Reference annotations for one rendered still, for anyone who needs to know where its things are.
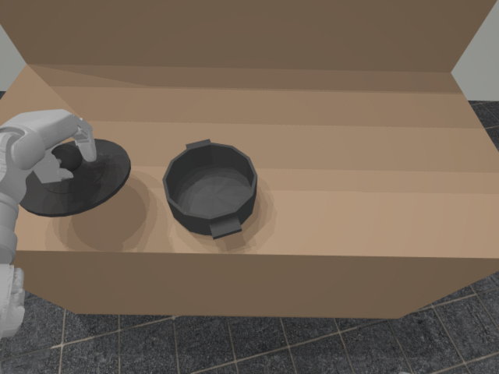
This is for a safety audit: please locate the left robot upper arm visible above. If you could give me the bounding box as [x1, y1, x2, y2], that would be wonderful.
[0, 264, 25, 374]

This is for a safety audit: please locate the knob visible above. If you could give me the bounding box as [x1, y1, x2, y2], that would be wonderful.
[51, 144, 83, 171]

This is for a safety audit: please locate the pot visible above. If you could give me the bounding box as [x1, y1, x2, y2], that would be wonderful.
[162, 139, 257, 240]

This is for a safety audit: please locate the table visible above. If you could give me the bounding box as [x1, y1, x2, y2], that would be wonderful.
[0, 0, 499, 319]

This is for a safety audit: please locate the robot left forearm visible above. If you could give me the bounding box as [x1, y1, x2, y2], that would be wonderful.
[0, 124, 45, 265]

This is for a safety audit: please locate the lid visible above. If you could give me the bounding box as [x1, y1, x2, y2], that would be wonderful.
[19, 139, 131, 217]

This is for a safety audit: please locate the left robot hand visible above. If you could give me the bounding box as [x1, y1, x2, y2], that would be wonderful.
[3, 109, 97, 184]

